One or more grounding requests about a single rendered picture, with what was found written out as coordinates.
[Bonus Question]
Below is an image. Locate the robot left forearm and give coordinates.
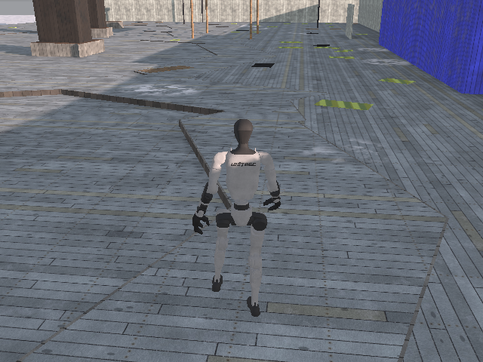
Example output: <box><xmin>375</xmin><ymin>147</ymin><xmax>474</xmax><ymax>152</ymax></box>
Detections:
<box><xmin>195</xmin><ymin>182</ymin><xmax>213</xmax><ymax>217</ymax></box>

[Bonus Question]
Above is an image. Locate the left robot hand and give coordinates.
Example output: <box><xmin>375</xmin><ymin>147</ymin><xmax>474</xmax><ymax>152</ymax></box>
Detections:
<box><xmin>192</xmin><ymin>214</ymin><xmax>210</xmax><ymax>235</ymax></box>

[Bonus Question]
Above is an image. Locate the robot left foot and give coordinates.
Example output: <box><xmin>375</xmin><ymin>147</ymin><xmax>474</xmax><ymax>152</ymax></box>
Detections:
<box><xmin>212</xmin><ymin>275</ymin><xmax>223</xmax><ymax>292</ymax></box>

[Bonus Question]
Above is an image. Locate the robot right forearm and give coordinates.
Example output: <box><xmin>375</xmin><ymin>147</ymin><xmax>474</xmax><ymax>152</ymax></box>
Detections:
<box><xmin>270</xmin><ymin>180</ymin><xmax>281</xmax><ymax>203</ymax></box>

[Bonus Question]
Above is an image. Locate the right robot upper arm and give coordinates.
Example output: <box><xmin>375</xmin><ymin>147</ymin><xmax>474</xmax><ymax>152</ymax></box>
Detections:
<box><xmin>258</xmin><ymin>152</ymin><xmax>278</xmax><ymax>192</ymax></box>

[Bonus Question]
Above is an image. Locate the left robot upper arm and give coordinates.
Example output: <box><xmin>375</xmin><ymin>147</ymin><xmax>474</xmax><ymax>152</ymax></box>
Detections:
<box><xmin>206</xmin><ymin>152</ymin><xmax>227</xmax><ymax>195</ymax></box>

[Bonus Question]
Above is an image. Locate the robot left shin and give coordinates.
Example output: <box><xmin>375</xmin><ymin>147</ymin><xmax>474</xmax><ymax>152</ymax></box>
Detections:
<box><xmin>214</xmin><ymin>237</ymin><xmax>226</xmax><ymax>283</ymax></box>

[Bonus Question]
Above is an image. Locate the right robot hand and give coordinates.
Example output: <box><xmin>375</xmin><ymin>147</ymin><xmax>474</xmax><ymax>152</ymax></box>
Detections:
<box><xmin>263</xmin><ymin>198</ymin><xmax>281</xmax><ymax>210</ymax></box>

